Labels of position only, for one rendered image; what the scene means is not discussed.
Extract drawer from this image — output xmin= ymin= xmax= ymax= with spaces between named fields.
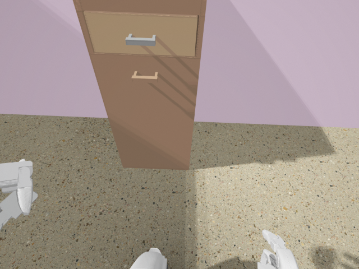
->
xmin=84 ymin=11 xmax=197 ymax=56

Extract cabinet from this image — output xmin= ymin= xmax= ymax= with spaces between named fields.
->
xmin=73 ymin=0 xmax=207 ymax=170

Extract right robot hand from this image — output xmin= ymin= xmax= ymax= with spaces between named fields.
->
xmin=257 ymin=230 xmax=299 ymax=269

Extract handle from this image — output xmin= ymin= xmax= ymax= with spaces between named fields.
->
xmin=125 ymin=34 xmax=156 ymax=46
xmin=131 ymin=76 xmax=158 ymax=83

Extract left robot hand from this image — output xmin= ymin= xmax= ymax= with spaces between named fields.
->
xmin=0 ymin=159 xmax=38 ymax=231

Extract left robot shin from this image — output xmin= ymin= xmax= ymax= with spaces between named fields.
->
xmin=149 ymin=248 xmax=161 ymax=254

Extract left robot thigh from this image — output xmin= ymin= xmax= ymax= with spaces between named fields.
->
xmin=130 ymin=252 xmax=167 ymax=269

